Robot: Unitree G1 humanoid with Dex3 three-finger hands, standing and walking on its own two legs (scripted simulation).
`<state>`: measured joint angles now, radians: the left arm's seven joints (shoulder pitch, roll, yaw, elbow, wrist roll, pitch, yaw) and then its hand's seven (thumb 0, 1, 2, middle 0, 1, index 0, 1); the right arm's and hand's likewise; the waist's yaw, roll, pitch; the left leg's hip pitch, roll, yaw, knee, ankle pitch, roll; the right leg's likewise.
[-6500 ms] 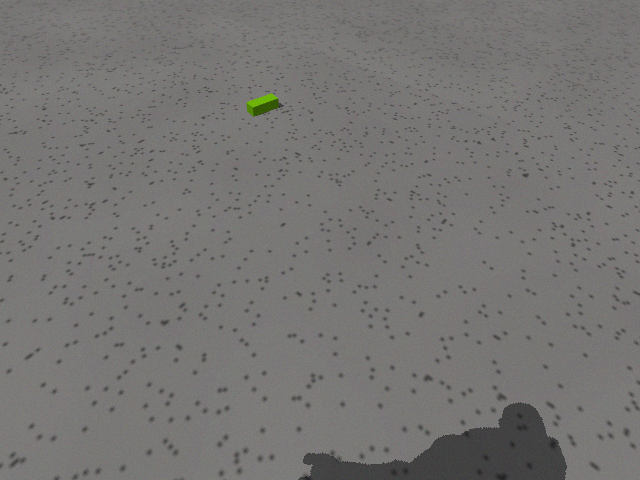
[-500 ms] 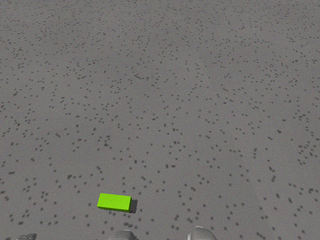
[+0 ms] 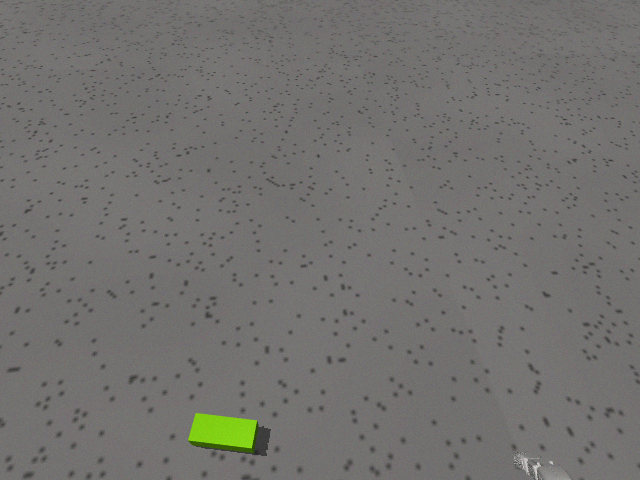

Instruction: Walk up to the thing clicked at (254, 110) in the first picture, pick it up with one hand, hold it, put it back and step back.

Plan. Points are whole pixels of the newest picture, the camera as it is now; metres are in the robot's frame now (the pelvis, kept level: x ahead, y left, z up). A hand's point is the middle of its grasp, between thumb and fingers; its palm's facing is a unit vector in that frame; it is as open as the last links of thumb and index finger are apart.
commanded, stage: walk up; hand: left
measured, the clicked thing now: (224, 432) +0.34 +0.25 -0.74
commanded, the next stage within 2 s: stand in 0.70 s
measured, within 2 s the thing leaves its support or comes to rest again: neither
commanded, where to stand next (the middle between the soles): +0.01 +0.02 m, yaw -3 degrees
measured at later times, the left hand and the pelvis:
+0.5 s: hand out of the picture +0.10 +0.25 -0.14, palm faces -0.06 -0.93 -0.38, open 7.4 cm; pelvis +0.00 +0.00 +0.01, yaw -1 degrees
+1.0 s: hand out of the picture +0.10 +0.24 -0.14, palm faces -0.04 -0.94 -0.34, open 7.4 cm; pelvis +0.01 -0.01 +0.01, yaw -1 degrees
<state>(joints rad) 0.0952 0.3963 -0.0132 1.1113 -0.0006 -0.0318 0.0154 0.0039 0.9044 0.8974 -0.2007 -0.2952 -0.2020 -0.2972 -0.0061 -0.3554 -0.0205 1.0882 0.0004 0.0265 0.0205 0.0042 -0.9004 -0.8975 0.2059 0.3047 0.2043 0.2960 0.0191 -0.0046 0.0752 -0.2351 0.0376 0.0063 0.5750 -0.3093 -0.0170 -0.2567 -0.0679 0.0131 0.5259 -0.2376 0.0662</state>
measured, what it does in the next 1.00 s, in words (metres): stands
